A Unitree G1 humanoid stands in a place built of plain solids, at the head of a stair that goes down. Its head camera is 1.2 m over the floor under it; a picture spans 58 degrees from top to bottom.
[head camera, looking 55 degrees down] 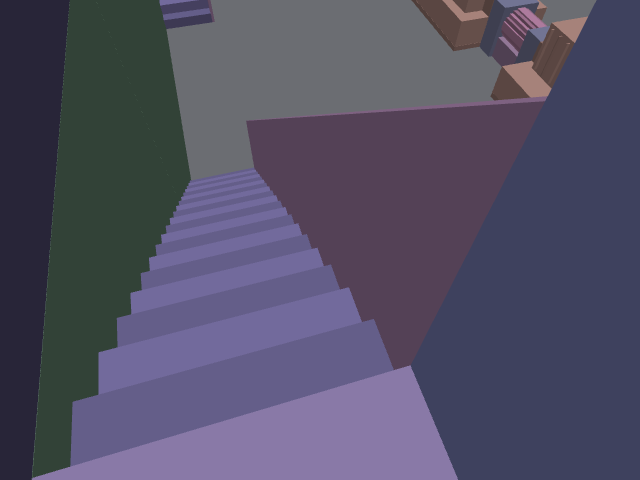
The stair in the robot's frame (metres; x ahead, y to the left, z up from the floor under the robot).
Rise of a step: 0.19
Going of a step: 0.24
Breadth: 1.00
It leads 16 degrees to the left of straight ahead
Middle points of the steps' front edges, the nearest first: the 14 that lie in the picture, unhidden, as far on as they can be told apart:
0.27 0.22 0.00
0.50 0.29 -0.19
0.73 0.36 -0.39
0.96 0.43 -0.58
1.19 0.49 -0.77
1.42 0.56 -0.96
1.65 0.63 -1.16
1.88 0.70 -1.35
2.11 0.76 -1.54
2.34 0.83 -1.74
2.58 0.90 -1.93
2.81 0.96 -2.12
3.04 1.03 -2.32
3.27 1.10 -2.51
